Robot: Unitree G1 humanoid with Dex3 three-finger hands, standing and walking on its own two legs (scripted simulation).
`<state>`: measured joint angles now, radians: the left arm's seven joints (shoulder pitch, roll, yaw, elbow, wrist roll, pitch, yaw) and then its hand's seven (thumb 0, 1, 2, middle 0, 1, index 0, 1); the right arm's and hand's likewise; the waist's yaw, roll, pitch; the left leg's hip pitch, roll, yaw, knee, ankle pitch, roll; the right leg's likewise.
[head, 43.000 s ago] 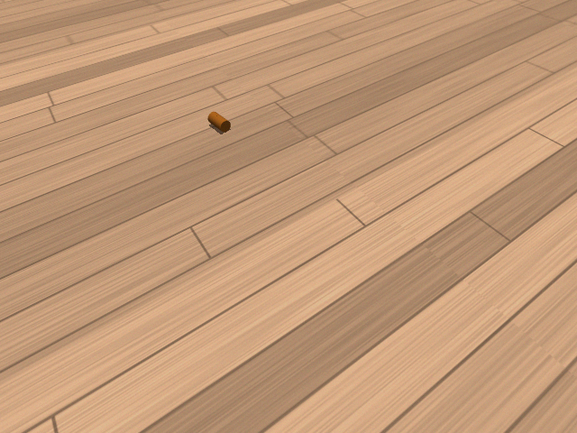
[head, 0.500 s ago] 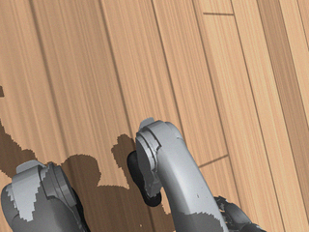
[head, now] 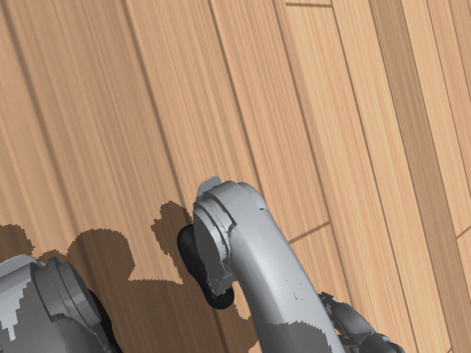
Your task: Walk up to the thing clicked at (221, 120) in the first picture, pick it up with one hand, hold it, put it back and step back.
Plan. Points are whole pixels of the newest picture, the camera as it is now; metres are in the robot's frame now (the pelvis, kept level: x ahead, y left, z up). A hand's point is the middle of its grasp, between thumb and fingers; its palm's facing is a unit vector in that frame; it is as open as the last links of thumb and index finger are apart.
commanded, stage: rest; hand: left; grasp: from above
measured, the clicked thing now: out of the picture +0.51 +0.32 -0.26
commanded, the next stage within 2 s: open in 0.46 s
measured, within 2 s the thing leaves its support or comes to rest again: rests again in 0.72 s
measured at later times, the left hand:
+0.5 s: hand out of the picture +0.50 +0.32 -0.24, palm faces -0.47 -0.12 -0.87, open 9.9 cm
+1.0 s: hand out of the picture +0.51 +0.32 -0.24, palm faces -0.47 -0.12 -0.88, open 11.8 cm
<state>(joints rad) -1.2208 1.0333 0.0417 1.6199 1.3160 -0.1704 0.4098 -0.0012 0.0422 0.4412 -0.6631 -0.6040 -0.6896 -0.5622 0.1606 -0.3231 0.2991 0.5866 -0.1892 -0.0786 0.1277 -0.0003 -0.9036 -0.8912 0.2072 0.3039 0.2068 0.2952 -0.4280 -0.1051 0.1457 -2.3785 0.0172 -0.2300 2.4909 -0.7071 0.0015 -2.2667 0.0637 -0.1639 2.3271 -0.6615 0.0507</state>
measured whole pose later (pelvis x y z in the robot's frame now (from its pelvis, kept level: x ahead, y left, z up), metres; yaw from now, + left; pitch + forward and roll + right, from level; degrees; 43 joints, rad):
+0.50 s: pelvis +0.00 +0.00 +0.00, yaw -1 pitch +31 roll -15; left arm -1.21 1.09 0.05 1.65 1.30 -0.18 0.42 0.00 0.06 0.43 -0.65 -0.60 -0.68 -0.56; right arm 0.14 -0.33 0.34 0.58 -0.21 -0.10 0.13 0.00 -0.91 -0.89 0.21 0.30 0.21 0.30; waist -0.45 -0.12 0.18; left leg -2.37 0.02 -0.25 2.50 -0.71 0.01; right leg -2.25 0.07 -0.18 2.32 -0.65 0.06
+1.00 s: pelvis +0.00 +0.00 +0.00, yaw -2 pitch +31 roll -15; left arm -1.22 1.11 0.05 1.64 1.27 -0.16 0.41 0.00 -0.13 0.66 -0.38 -0.75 -0.40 -0.72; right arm 0.13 -0.33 0.36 0.58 -0.21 -0.10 0.14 0.00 -0.90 -0.89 0.21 0.30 0.21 0.30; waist -0.45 -0.12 0.19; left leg -2.38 0.03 -0.25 2.51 -0.71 0.01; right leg -2.26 0.08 -0.18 2.32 -0.65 0.06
